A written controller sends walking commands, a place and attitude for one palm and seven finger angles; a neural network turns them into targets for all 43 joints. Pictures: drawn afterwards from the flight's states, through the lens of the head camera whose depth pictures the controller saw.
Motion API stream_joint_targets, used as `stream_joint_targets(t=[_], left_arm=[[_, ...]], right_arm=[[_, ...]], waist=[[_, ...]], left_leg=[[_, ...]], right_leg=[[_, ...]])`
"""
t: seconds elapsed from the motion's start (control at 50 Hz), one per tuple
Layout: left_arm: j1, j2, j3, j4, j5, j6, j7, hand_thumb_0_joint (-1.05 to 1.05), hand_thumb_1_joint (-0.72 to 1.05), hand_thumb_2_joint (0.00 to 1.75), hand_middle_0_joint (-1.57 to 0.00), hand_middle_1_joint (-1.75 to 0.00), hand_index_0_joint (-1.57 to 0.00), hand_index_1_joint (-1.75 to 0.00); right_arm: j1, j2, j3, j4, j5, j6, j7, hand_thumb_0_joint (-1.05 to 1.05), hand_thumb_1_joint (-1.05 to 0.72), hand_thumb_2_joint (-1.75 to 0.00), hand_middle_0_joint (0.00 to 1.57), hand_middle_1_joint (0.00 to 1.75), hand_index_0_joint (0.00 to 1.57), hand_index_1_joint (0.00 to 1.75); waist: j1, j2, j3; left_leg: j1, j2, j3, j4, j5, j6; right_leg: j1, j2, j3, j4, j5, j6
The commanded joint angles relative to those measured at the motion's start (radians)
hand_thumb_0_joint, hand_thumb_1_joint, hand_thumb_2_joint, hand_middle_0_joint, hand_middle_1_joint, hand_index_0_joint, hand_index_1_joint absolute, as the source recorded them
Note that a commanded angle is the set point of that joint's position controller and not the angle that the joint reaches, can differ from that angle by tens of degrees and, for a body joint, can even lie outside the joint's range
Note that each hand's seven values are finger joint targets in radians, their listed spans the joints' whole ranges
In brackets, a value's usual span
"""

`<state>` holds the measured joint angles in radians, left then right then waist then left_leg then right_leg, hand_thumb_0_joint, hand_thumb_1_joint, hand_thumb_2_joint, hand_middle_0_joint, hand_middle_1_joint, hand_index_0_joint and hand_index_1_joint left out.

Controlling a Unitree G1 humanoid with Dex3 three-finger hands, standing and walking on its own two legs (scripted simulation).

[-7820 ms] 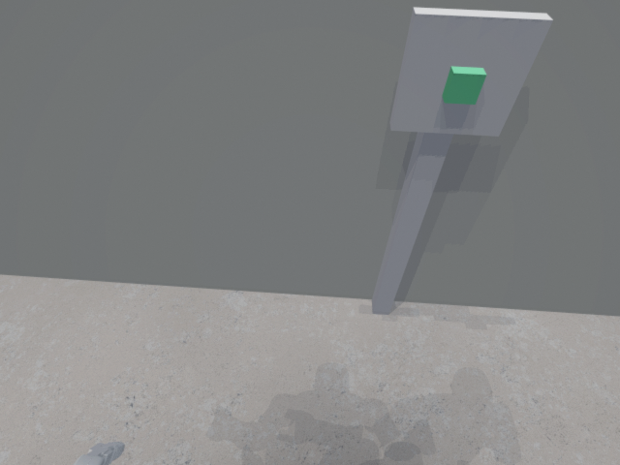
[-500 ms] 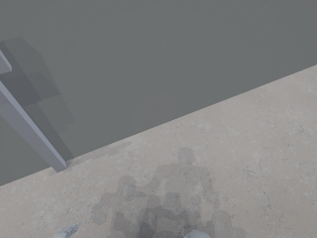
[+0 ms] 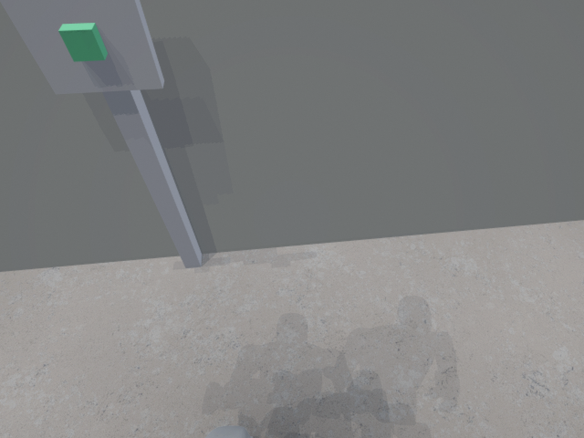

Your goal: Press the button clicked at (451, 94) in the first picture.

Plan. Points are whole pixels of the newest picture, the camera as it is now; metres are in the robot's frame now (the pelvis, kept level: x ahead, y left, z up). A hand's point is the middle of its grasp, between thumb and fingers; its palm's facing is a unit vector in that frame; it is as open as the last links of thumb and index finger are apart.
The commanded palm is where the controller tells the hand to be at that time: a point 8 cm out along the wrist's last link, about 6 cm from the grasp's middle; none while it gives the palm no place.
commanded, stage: turn to face it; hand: left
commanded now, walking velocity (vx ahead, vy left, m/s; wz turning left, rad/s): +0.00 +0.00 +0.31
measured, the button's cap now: (84, 41) +0.71 +0.43 +0.15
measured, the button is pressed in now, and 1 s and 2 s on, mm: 0 0 0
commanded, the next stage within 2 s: take the last steps up to it in 0.26 s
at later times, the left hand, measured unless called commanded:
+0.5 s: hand out of the picture +0.06 +0.22 -0.16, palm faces +0.16 -0.96 -0.24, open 7.4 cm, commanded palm none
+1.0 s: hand out of the picture -0.07 +0.19 -0.17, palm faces +0.38 -0.91 -0.15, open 7.4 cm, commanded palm none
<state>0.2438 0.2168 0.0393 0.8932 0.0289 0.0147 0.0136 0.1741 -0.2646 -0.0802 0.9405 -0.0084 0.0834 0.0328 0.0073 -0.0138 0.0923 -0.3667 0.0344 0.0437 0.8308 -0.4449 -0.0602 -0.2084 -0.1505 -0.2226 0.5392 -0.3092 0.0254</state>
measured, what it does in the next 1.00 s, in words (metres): walks ahead: left foot, then right foot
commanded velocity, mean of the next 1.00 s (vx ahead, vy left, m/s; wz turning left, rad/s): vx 0.19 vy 0.05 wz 0.15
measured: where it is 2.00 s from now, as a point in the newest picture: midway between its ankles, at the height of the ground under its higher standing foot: (240, 429)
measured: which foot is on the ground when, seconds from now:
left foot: up 0.00-0.04, down 0.06-0.52, up 0.54-1.00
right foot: down 0.00-0.06, up 0.08-0.50, down 0.52-1.00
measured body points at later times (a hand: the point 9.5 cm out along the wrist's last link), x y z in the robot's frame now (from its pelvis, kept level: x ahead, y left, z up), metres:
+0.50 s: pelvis +0.00 +0.02 +0.00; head +0.01 +0.00 +0.45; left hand +0.05 +0.27 -0.14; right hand +0.09 -0.21 -0.16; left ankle -0.01 +0.13 -0.74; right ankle +0.01 -0.10 -0.73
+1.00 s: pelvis +0.10 +0.09 -0.01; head +0.11 +0.10 +0.44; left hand -0.09 +0.24 -0.15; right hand +0.23 -0.12 -0.15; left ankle +0.14 +0.22 -0.73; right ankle +0.02 -0.09 -0.74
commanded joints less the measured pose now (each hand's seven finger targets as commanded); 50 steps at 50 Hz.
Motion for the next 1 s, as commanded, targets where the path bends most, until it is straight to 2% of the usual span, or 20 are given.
stream_joint_targets(t=[0.0, 0.02, 0.04, 0.06, 0.1, 0.18, 0.36, 0.44, 0.46, 0.48, 0.5, 0.52, 0.54, 0.58, 0.62, 0.78, 0.9, 0.94, 0.96, 0.98], left_arm=[[0.027, 0.219, 0.067, -0.028, -0.008, -0.006, 0.015, 0.0, 0.9, 0.9, -0.2, -0.3, -0.2, -0.3], [0.039, 0.186, 0.061, -0.039, -0.018, -0.002, 0.011, 0.0, 0.9, 0.9, -0.2, -0.3, -0.2, -0.3], [0.037, 0.107, 0.041, -0.076, -0.022, 0.001, 0.003, 0.0, 0.9, 0.9, -0.2, -0.3, -0.2, -0.3], [-0.037, 0.119, 0.027, -0.088, -0.011, 0.012, 0.013, 0.0, 0.9, 0.9, -0.2, -0.3, -0.2, -0.3], [-0.075, 0.112, 0.035, -0.055, -0.018, 0.013, 0.013, 0.0, 0.9, 0.9, -0.2, -0.3, -0.2, -0.3], [-0.012, 0.106, 0.033, 0.003, -0.019, 0.013, 0.0, 0.0, 0.9, 0.9, -0.2, -0.3, -0.2, -0.3], [-0.04, 0.064, 0.024, -0.003, -0.018, 0.017, 0.006, 0.0, 0.9, 0.9, -0.2, -0.3, -0.2, -0.3], [0.057, 0.045, 0.023, 0.029, -0.011, -0.009, -0.006, 0.0, 0.9, 0.9, -0.2, -0.3, -0.2, -0.3], [0.11, 0.065, 0.028, 0.05, -0.005, -0.02, -0.007, 0.0, 0.9, 0.9, -0.2, -0.3, -0.2, -0.3], [0.177, 0.128, 0.04, 0.065, 0.008, -0.035, -0.001, 0.0, 0.9, 0.9, -0.2, -0.3, -0.2, -0.3], [0.231, 0.214, 0.058, 0.065, 0.007, -0.036, 0.006, 0.0, 0.9, 0.9, -0.2, -0.3, -0.2, -0.3], [0.241, 0.217, 0.059, 0.064, -0.007, -0.043, 0.011, 0.0, 0.9, 0.9, -0.2, -0.3, -0.2, -0.3], [0.184, 0.195, 0.056, 0.061, -0.006, -0.052, 0.013, 0.0, 0.9, 0.9, -0.2, -0.3, -0.2, -0.3], [0.085, 0.118, 0.036, 0.052, -0.005, -0.065, 0.014, 0.0, 0.9, 0.9, -0.2, -0.3, -0.2, -0.3], [0.108, 0.083, 0.027, 0.066, -0.009, -0.077, 0.013, 0.0, 0.9, 0.9, -0.2, -0.3, -0.2, -0.3], [0.281, 0.061, 0.017, 0.176, 0.0, -0.1, 0.015, 0.0, 0.9, 0.9, -0.2, -0.3, -0.2, -0.3], [0.295, 0.08, 0.02, 0.221, 0.006, -0.09, 0.02, 0.0, 0.9, 0.9, -0.2, -0.3, -0.2, -0.3], [0.278, 0.086, 0.027, 0.226, 0.002, -0.08, 0.02, 0.0, 0.9, 0.9, -0.2, -0.3, -0.2, -0.3], [0.274, 0.074, 0.024, 0.23, -0.001, -0.075, 0.019, 0.0, 0.9, 0.9, -0.2, -0.3, -0.2, -0.3], [0.302, 0.026, 0.017, 0.223, -0.007, -0.071, 0.015, 0.0, 0.9, 0.9, -0.2, -0.3, -0.2, -0.3]], right_arm=[[0.021, -0.059, 0.0, -0.081, -0.002, -0.059, -0.013, 0.0, -0.9, -0.9, 0.2, 0.3, 0.2, 0.3], [0.073, -0.135, -0.015, -0.072, -0.007, -0.072, -0.014, 0.0, -0.9, -0.9, 0.2, 0.3, 0.2, 0.3], [0.118, -0.243, -0.039, -0.07, -0.011, -0.076, -0.02, 0.0, -0.9, -0.9, 0.2, 0.3, 0.2, 0.3], [0.17, -0.252, -0.036, -0.045, -0.006, -0.067, -0.028, 0.0, -0.9, -0.9, 0.2, 0.3, 0.2, 0.3], [0.098, -0.19, -0.022, -0.046, -0.012, -0.072, -0.053, 0.0, -0.9, -0.9, 0.2, 0.3, 0.2, 0.3], [0.015, -0.133, 0.001, -0.059, -0.008, -0.083, -0.057, 0.0, -0.9, -0.9, 0.2, 0.3, 0.2, 0.3], [0.036, -0.115, -0.002, -0.028, -0.016, -0.074, -0.052, 0.0, -0.9, -0.9, 0.2, 0.3, 0.2, 0.3], [0.028, -0.101, 0.0, -0.015, -0.016, -0.072, -0.047, 0.0, -0.9, -0.9, 0.2, 0.3, 0.2, 0.3], [0.027, -0.082, -0.001, -0.014, -0.009, -0.075, -0.044, 0.0, -0.9, -0.9, 0.2, 0.3, 0.2, 0.3], [0.047, -0.017, 0.009, -0.022, -0.001, -0.08, -0.04, 0.0, -0.9, -0.9, 0.2, 0.3, 0.2, 0.3], [0.001, 0.013, 0.016, -0.068, -0.006, -0.083, -0.035, 0.0, -0.9, -0.9, 0.2, 0.3, 0.2, 0.3], [-0.045, -0.06, 0.0, -0.081, -0.021, -0.075, -0.026, 0.0, -0.9, -0.9, 0.2, 0.3, 0.2, 0.3], [-0.058, -0.056, -0.007, -0.073, -0.022, -0.072, -0.017, 0.0, -0.9, -0.9, 0.2, 0.3, 0.2, 0.3], [0.027, -0.033, -0.011, -0.014, -0.027, -0.065, -0.001, 0.0, -0.9, -0.9, 0.2, 0.3, 0.2, 0.3], [0.082, 0.002, -0.005, 0.018, -0.025, -0.058, 0.002, 0.0, -0.9, -0.9, 0.2, 0.3, 0.2, 0.3], [-0.005, 0.033, 0.004, -0.002, -0.019, -0.072, 0.012, 0.0, -0.9, -0.9, 0.2, 0.3, 0.2, 0.3], [-0.07, 0.062, 0.027, -0.019, -0.008, -0.103, 0.018, 0.0, -0.9, -0.9, 0.2, 0.3, 0.2, 0.3], [0.008, 0.047, 0.025, 0.008, -0.008, -0.116, 0.009, 0.0, -0.9, -0.9, 0.2, 0.3, 0.2, 0.3], [0.12, 0.015, 0.017, 0.048, -0.013, -0.125, -0.002, 0.0, -0.9, -0.9, 0.2, 0.3, 0.2, 0.3], [0.276, -0.075, -0.003, 0.089, -0.022, -0.134, -0.018, 0.0, -0.9, -0.9, 0.2, 0.3, 0.2, 0.3]], waist=[[-0.012, -0.161, -0.176], [-0.04, 0.006, -0.229], [-0.061, 0.324, -0.233], [-0.095, 0.249, -0.231], [-0.071, 0.247, -0.153], [-0.019, 0.156, -0.132], [-0.025, 0.174, -0.101], [0.021, 0.144, -0.085], [0.046, 0.081, -0.083], [0.076, -0.13, -0.077], [0.109, -0.333, -0.032], [0.111, -0.24, 0.0], [0.079, -0.192, 0.058], [0.006, -0.085, 0.07], [-0.004, -0.106, 0.039], [0.038, -0.126, 0.059], [0.049, -0.179, 0.044], [0.011, -0.17, 0.009], [-0.041, -0.085, -0.049], [-0.096, 0.112, -0.166]], left_leg=[[0.162, -0.031, 0.058, -0.383, 0.217, 0.022], [0.36, 0.086, -0.063, -0.46, 0.44, 0.065], [0.486, 0.357, -0.394, -0.451, 0.88, 0.201], [0.406, 0.394, -0.367, -0.44, 0.888, 0.272], [0.336, 0.314, -0.315, -0.435, 0.897, 0.271], [0.303, 0.213, -0.18, -0.45, 0.902, 0.217], [0.228, 0.208, -0.261, -0.504, 0.581, 0.237], [0.073, 0.16, -0.289, -0.485, 0.14, 0.207], [-0.031, 0.106, -0.258, -0.401, 0.023, 0.172], [-0.202, -0.006, -0.138, -0.164, -0.092, 0.111], [-0.373, -0.082, -0.055, 0.08, -0.185, 0.062], [-0.369, -0.025, -0.126, 0.208, -0.116, 0.065], [-0.365, 0.0, -0.138, 0.288, -0.022, 0.066], [-0.311, 0.035, -0.106, 0.327, 0.138, 0.049], [-0.273, 0.033, -0.066, 0.327, 0.234, 0.027], [-0.342, 0.073, -0.005, 0.153, 0.306, 0.013], [-0.126, 0.052, 0.066, -0.155, 0.206, 0.052], [0.045, 0.019, 0.102, -0.257, 0.202, 0.067], [0.24, -0.002, 0.114, -0.333, 0.243, 0.072], [0.474, 0.118, -0.009, -0.376, 0.27, 0.098]], right_leg=[[0.093, -0.172, 0.084, 0.039, 0.524, -0.064], [-0.067, -0.121, 0.046, 0.204, 0.35, -0.008], [-0.354, 0.012, 0.037, 0.4, -0.279, 0.064], [-0.326, 0.021, 0.136, 0.516, -0.373, 0.05], [-0.371, 0.018, 0.202, 0.603, -0.264, 0.05], [-0.293, 0.037, 0.187, 0.55, -0.127, 0.06], [-0.181, 0.077, 0.176, 0.302, -0.138, 0.05], [0.037, 0.121, 0.132, 0.029, -0.045, 0.029], [0.174, 0.104, 0.147, -0.096, 0.002, 0.021], [0.299, -0.069, 0.347, -0.25, -0.167, -0.024], [0.29, -0.313, 0.674, -0.392, -0.288, -0.128], [0.154, -0.352, 0.741, -0.459, -0.44, -0.176], [0.051, -0.325, 0.738, -0.487, -0.513, -0.169], [-0.004, -0.233, 0.486, -0.441, -0.33, -0.115], [0.005, -0.162, 0.318, -0.422, -0.137, -0.083], [0.135, -0.168, 0.234, -0.423, 0.031, -0.114], [0.125, -0.18, 0.174, -0.322, 0.244, -0.114], [0.085, -0.157, 0.14, -0.214, 0.289, -0.097], [0.015, -0.115, 0.103, -0.056, 0.323, -0.075], [-0.098, -0.041, 0.045, 0.203, 0.199, -0.04]])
